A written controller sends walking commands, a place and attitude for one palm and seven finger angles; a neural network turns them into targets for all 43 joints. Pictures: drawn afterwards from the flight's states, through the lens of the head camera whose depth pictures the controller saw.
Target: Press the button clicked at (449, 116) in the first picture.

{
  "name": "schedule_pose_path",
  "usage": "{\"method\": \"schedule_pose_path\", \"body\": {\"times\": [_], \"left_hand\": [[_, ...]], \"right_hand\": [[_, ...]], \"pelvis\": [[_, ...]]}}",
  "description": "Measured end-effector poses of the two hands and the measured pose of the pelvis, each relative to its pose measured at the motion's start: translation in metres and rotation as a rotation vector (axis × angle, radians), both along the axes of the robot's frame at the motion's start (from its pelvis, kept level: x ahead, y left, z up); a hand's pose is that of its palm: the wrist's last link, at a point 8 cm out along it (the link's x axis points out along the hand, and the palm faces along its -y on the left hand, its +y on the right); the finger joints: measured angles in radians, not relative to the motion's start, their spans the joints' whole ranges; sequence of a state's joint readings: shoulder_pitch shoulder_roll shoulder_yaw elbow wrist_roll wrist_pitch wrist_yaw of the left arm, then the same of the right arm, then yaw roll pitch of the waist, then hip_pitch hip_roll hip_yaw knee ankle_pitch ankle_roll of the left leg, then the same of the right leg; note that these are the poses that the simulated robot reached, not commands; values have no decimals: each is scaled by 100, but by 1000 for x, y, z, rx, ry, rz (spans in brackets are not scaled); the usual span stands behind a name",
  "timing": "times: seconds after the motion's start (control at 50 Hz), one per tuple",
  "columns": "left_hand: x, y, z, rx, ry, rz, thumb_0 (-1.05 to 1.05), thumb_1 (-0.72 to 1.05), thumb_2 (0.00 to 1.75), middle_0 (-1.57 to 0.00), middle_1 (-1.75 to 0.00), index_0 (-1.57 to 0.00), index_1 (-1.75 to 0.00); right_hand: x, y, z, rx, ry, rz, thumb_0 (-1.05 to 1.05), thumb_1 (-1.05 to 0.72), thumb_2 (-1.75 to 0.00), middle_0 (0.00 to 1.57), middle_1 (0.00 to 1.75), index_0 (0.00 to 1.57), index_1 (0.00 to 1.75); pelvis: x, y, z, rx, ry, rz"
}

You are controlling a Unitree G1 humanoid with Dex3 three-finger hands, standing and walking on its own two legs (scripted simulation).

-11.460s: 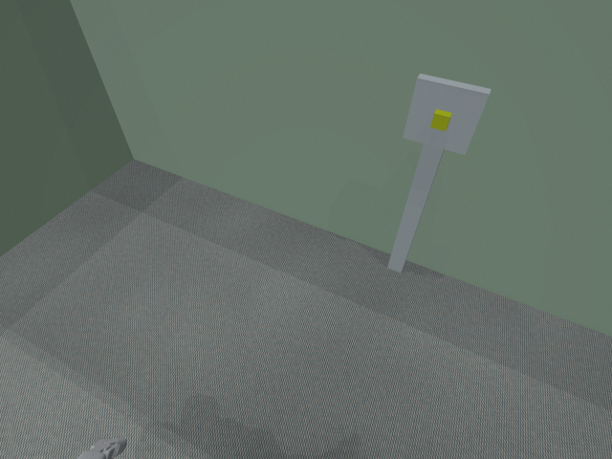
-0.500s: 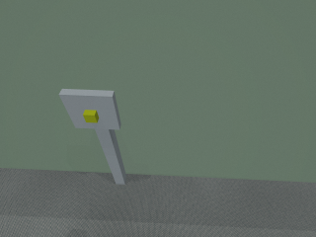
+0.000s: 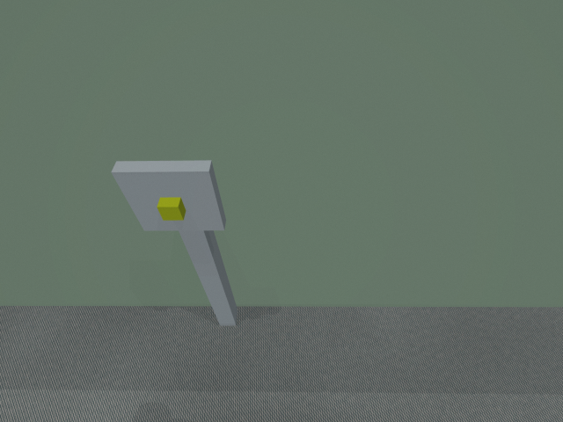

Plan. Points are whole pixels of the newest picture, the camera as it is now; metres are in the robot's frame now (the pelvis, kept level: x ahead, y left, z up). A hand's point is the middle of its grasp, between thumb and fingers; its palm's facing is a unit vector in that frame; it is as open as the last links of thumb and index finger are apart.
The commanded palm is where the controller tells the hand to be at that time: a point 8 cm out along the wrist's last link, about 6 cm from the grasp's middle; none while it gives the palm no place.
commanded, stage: come to a stop and stand still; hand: left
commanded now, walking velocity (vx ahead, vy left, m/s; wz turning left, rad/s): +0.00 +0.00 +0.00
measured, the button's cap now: (172, 207) +0.49 +0.26 -0.04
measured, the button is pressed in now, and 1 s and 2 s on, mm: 0 0 0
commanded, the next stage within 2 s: look again from close up in 0.64 s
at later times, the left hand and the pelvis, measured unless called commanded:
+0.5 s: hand out of the picture +0.04 +0.18 -0.17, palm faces +0.01 -0.98 -0.21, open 7.3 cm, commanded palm none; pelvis +0.03 +0.01 +0.00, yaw -1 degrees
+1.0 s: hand out of the picture +0.04 +0.18 -0.17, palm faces +0.02 -0.98 -0.19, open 7.3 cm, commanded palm none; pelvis +0.03 +0.01 +0.01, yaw -1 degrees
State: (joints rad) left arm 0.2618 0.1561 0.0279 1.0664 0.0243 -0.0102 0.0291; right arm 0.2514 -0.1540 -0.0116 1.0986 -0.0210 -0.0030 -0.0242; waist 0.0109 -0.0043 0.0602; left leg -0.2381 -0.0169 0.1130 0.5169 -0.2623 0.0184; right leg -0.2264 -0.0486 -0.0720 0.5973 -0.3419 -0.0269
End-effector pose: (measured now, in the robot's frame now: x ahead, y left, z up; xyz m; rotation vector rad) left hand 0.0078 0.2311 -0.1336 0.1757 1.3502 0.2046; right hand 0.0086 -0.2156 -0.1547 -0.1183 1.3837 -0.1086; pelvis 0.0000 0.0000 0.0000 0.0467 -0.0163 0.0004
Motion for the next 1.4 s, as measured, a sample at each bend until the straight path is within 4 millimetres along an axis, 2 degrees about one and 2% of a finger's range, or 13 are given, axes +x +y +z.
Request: {"method": "schedule_pose_path", "body": {"times": [0.18, 0.38, 0.56, 0.98, 1.4], "left_hand": [[5, -21, -4, -40, 24, -36, 1, 94, 90, -20, -30, -20, -30], [22, -5, -3, -33, 5, -37, 1, 93, 90, -20, -30, -21, -30], [32, 4, -3, -36, 3, -39, 1, 92, 90, -20, -30, -20, -30], [25, 1, -6, -59, 35, -23, 0, 91, 90, -20, -30, -20, -30], [15, -1, -3, -43, 35, -20, 0, 91, 90, -20, -30, -20, -30]], "right_hand": [[-2, -3, 5, -4, 13, -27, 1, -93, -90, 20, 30, 20, 30], [7, 9, 7, -11, -1, -17, 1, -93, -90, 20, 30, 20, 30], [13, 12, 12, -25, 12, -2, 1, -93, -90, 20, 30, 20, 30], [35, 4, 18, -59, -18, 9, 1, -92, -90, 20, 30, 20, 30], [24, -1, 18, -51, -5, 12, 0, -92, -90, 20, 30, 20, 30]], "pelvis": [[16, -3, 2, -57, 6, -6], [26, 7, 3, -45, -2, -13], [30, 12, 5, -39, 2, -13], [35, 12, 7, -37, -2, -13], [26, 6, 9, -42, 2, -10]]}}
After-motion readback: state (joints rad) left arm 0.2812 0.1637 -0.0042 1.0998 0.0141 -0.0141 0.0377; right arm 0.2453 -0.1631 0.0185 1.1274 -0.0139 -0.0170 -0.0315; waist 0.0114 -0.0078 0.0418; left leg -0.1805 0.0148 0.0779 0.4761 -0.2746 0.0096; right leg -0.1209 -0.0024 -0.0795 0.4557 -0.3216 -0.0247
